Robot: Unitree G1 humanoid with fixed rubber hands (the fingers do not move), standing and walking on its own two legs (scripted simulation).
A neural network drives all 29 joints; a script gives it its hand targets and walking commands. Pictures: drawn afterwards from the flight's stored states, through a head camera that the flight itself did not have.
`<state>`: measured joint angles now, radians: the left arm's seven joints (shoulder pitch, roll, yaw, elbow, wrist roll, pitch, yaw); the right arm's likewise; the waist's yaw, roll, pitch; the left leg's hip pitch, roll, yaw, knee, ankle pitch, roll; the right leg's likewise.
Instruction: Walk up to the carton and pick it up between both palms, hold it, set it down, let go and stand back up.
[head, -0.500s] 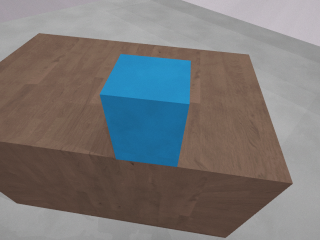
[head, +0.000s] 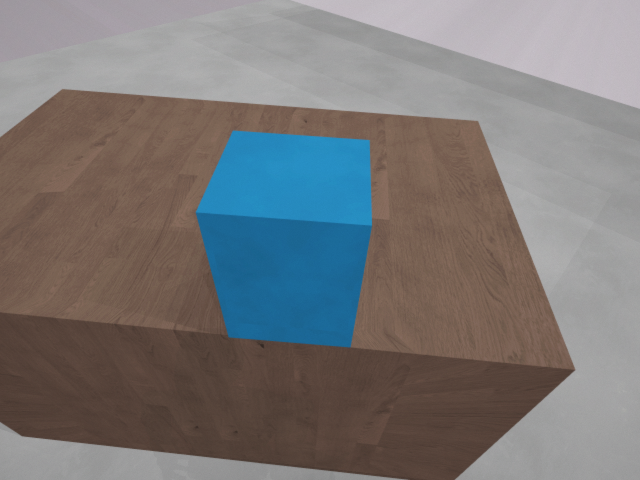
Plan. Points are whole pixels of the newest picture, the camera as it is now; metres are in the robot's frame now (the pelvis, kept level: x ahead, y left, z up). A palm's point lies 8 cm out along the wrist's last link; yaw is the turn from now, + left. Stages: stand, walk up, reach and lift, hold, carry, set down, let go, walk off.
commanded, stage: stand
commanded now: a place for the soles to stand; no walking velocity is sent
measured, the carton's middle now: (294, 244) +0.44 +0.05 +0.06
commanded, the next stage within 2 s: reach and lift in 0.32 s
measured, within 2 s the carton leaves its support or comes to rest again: neither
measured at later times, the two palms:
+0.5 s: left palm out of the picture +0.14 +0.23 -0.15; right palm out of the picture +0.13 -0.24 -0.15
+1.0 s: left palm out of the picture +0.16 +0.21 -0.09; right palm out of the picture +0.16 -0.22 -0.10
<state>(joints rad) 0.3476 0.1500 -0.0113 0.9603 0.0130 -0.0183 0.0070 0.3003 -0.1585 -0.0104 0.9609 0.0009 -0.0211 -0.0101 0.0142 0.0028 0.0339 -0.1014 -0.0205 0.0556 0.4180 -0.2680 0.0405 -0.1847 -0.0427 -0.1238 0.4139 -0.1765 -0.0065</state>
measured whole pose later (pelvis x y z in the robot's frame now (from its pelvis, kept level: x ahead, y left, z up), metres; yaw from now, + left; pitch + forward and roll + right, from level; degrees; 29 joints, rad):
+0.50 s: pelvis -0.02 -0.01 -0.04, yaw +0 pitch +9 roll +0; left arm -0.01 0.23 0.02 0.68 -0.05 0.50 0.02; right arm 0.02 -0.17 -0.09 0.83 0.01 0.16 0.05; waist -0.01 -0.04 -0.04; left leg -0.55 0.00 0.07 0.78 -0.39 0.04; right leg -0.62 -0.02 -0.05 0.77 -0.31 -0.02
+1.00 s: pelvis +0.00 -0.04 +0.00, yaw +0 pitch +2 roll +0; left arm 0.11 0.27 0.06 0.54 -0.04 0.25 -0.04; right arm 0.14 -0.04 0.03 0.68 0.02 -0.04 -0.10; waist 0.02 -0.04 0.02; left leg -0.23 0.04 0.03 0.45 -0.26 -0.03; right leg -0.30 0.05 -0.05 0.45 -0.19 -0.07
